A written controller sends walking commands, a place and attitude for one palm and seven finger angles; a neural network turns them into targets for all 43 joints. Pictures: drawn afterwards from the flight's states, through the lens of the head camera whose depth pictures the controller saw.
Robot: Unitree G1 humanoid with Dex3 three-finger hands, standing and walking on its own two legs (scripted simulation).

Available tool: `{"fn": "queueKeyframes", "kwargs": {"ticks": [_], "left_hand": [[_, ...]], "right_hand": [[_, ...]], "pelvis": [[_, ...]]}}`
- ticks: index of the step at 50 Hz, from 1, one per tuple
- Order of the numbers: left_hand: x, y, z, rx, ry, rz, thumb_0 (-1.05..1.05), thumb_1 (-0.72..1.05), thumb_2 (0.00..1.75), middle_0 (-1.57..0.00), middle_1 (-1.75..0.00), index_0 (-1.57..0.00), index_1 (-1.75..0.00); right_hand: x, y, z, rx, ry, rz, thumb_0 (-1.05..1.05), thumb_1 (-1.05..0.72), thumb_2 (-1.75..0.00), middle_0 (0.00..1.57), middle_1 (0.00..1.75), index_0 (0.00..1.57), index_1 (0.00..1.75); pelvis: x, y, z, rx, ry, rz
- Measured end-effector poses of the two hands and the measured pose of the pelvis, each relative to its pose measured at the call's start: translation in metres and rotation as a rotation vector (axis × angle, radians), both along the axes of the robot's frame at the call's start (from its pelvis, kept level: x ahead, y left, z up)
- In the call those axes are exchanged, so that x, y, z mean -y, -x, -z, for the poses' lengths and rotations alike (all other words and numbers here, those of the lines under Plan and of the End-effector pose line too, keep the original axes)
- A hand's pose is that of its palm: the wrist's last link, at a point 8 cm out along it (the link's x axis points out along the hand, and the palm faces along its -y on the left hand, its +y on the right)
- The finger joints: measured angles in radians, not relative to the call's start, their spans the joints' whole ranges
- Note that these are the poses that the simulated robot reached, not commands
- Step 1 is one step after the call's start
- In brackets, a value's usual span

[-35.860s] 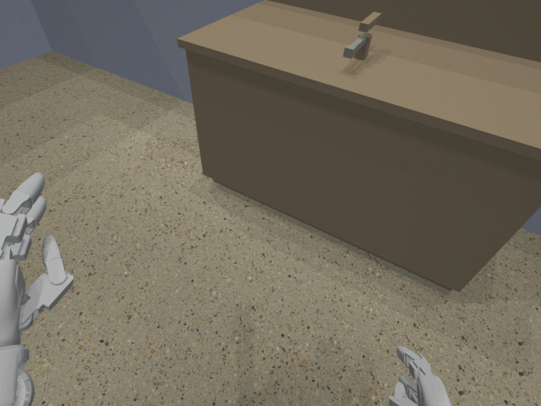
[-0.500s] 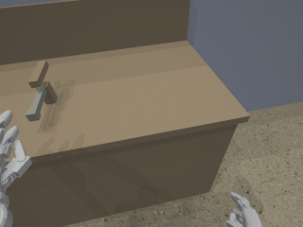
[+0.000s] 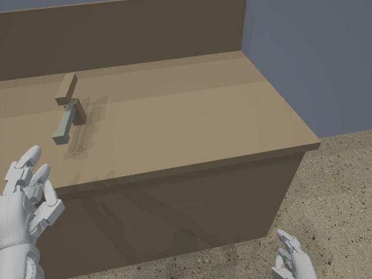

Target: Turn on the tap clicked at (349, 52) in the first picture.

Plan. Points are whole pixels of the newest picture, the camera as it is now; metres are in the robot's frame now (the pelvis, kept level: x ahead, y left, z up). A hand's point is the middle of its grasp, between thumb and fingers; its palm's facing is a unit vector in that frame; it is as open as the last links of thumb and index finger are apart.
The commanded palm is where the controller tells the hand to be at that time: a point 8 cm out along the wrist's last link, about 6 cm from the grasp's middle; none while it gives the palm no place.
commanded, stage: turn the palm inward beside the body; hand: left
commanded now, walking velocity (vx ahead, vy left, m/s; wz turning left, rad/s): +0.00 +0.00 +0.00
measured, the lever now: (61, 137) +0.40 +0.38 +0.10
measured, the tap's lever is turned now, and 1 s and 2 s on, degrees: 0 0 0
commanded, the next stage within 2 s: reach beside the lever's end, fingers flat in 0.84 s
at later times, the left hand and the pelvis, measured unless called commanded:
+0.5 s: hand (53, 205) +0.19 +0.25 +0.15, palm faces +0.48 -0.87 -0.11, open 7.4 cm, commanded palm +0.13 +0.29 +0.16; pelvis +0.00 +0.02 +0.00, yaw +0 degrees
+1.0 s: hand (64, 205) +0.19 +0.23 +0.15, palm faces +0.48 -0.87 -0.11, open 7.4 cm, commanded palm +0.15 +0.28 +0.16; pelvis +0.01 +0.00 +0.00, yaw +0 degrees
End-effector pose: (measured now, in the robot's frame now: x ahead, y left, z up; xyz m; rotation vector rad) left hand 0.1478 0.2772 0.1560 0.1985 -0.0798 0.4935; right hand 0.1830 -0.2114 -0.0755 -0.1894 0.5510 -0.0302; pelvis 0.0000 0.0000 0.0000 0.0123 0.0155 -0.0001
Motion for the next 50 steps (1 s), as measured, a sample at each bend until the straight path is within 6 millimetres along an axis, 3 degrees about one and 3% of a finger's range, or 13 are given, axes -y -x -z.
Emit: {"fn": "queueKeyframes", "kwargs": {"ticks": [10,24,50], "left_hand": [[-0.005,0.007,0.004,-0.008,0.041,0.014,0.02,0.89,0.90,-0.21,-0.30,-0.21,-0.30],[-0.010,0.006,0.003,-0.017,0.078,-0.006,0.02,0.90,0.90,-0.20,-0.30,-0.20,-0.30],[0.009,0.002,0.002,-0.033,0.081,-0.009,0.02,0.90,0.90,-0.20,-0.30,-0.20,-0.30]], "right_hand": [[-0.019,-0.005,-0.009,0.042,0.005,-0.030,0.02,-0.90,-0.90,0.20,0.30,0.21,0.30],[-0.027,-0.016,-0.015,0.064,0.010,-0.043,0.02,-0.90,-0.90,0.20,0.30,0.21,0.30],[-0.002,-0.015,-0.010,0.049,-0.005,-0.014,0.02,-0.90,-0.90,0.20,0.30,0.21,0.30]], "pelvis": [[-0.013,0.001,-0.001,0.004,0.007,-0.002],[-0.019,-0.004,-0.002,0.009,0.011,-0.008],[0.000,-0.009,-0.002,0.000,-0.001,-0.007]]}}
